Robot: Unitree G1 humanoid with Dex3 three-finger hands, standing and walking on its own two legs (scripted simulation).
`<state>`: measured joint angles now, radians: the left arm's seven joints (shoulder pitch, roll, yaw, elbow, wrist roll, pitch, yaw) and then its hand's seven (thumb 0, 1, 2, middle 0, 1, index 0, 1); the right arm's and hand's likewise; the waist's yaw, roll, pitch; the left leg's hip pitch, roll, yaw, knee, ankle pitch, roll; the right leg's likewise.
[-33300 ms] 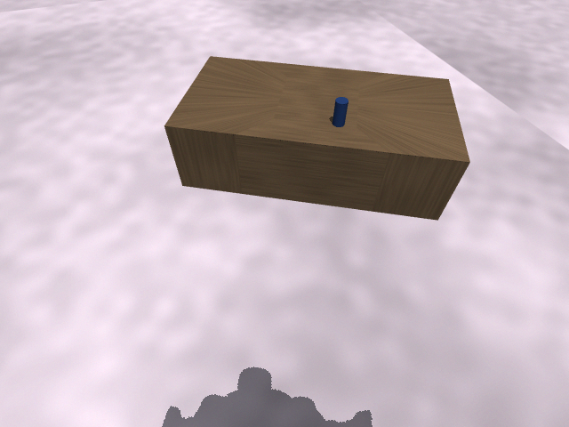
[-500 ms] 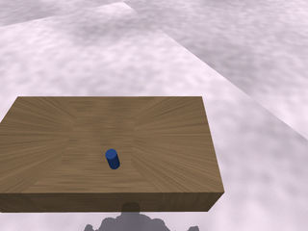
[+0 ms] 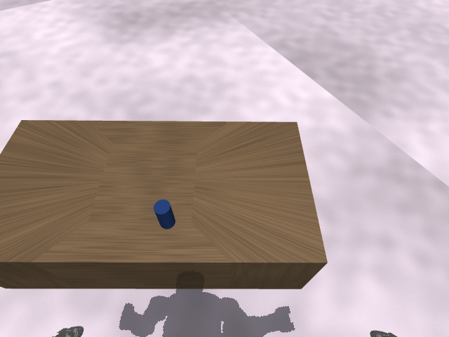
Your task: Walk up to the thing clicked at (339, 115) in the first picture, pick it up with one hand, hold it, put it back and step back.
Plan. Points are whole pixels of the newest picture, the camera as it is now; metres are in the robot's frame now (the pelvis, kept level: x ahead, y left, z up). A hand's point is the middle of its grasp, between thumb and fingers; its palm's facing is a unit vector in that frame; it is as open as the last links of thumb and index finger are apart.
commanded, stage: step back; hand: left
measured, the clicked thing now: (165, 214) +0.50 +0.21 -0.36
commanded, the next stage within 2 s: none
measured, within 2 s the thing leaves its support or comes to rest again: neither
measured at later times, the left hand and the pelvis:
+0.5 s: hand out of the picture +0.04 +0.31 -0.17, palm faces -0.08 -0.93 -0.37, open 7.3 cm; pelvis -0.08 +0.05 -0.01, yaw -3 degrees
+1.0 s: hand out of the picture -0.06 +0.29 -0.14, palm faces -0.01 -0.90 -0.43, open 7.3 cm; pelvis -0.19 +0.03 -0.02, yaw +1 degrees
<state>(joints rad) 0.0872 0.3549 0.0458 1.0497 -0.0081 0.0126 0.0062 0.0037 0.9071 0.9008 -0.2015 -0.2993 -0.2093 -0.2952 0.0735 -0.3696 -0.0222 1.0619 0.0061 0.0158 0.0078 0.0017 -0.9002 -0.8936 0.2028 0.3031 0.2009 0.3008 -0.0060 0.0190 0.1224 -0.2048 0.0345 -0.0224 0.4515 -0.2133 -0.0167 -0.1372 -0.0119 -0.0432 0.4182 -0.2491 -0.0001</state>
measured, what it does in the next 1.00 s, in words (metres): walks backwards: right foot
